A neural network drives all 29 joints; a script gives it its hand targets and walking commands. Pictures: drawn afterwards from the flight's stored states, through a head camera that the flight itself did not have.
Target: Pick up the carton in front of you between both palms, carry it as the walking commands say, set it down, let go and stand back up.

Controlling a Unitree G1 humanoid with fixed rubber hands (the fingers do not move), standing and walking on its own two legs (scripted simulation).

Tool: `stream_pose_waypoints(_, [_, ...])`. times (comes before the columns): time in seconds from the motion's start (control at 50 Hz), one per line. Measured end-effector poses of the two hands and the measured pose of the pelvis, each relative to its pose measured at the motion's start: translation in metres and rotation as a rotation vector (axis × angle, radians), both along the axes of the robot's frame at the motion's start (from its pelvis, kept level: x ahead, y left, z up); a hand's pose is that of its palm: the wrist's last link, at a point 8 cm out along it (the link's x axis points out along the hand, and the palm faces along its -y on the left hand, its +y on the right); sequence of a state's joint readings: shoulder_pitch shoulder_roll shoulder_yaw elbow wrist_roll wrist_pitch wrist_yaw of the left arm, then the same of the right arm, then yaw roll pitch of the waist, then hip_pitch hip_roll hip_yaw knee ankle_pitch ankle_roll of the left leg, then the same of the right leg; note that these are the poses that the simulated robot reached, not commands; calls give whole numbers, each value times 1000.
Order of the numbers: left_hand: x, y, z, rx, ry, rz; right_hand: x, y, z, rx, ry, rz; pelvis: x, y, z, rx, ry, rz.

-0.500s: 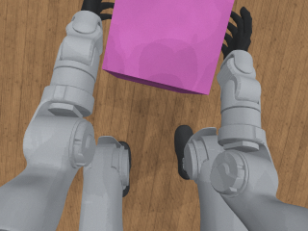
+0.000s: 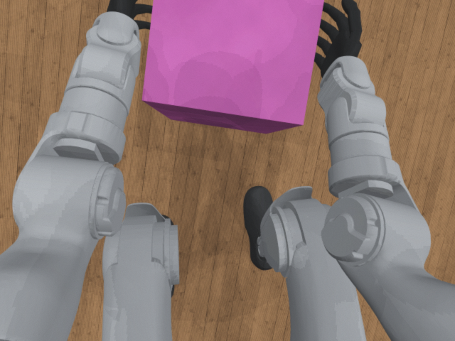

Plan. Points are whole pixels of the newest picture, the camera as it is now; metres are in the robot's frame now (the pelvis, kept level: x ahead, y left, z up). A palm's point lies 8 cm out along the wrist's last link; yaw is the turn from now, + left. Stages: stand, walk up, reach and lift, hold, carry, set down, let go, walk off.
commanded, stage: set down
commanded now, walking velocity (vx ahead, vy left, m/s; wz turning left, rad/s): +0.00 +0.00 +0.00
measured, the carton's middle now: (229, 62) +0.52 -0.03 -0.24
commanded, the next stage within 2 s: none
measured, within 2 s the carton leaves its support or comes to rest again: rests again in 0.72 s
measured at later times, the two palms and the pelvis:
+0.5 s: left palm (132, 22) +0.55 +0.12 -0.18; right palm (342, 59) +0.51 -0.19 -0.16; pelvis -0.01 +0.00 -0.01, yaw +0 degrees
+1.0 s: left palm (97, 33) +0.55 +0.17 -0.21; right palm (344, 81) +0.49 -0.21 -0.19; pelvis -0.01 -0.01 -0.02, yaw -1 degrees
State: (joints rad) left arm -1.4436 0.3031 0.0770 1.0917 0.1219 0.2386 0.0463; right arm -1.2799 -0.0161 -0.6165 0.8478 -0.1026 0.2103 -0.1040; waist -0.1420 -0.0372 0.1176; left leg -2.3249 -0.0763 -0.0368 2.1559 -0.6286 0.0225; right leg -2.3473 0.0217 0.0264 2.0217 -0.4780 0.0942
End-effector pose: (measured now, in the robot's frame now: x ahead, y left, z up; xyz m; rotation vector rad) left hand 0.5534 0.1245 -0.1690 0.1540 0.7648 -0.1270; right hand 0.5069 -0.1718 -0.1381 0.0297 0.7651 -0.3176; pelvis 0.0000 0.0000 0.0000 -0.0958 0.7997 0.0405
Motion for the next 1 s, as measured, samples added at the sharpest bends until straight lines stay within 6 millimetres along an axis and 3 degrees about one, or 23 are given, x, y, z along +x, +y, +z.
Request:
stream_pose_waypoints(0.6, [1, -10, -12, -91, -14, -57, 7, -23, -24, -6, 21, 43, -6, -3, -14, 12, -86, -16])
stream_pose_waypoints(0.8, [1, -13, -21, -87, -34, -77, 1, -26, -31, -4, 33, 39, -6, -3, -16, 7, -114, -17])
stream_pose_waypoints(0.86, [-4, -3, -35, -40, -29, -50, -8, -29, -40, -27, 53, 29, -7, -3, -15, 2, -127, -17])
stream_pose_waypoints(0.92, [-9, 20, -46, -3, -19, 6, -16, -37, -47, -43, 62, -4, -8, -4, -15, 0, -137, -18])
stream_pose_waypoints(1.0, [-5, 44, -42, 26, -39, 33, -19, -43, -50, -43, 50, -20, -8, -6, -16, 3, -141, -15])
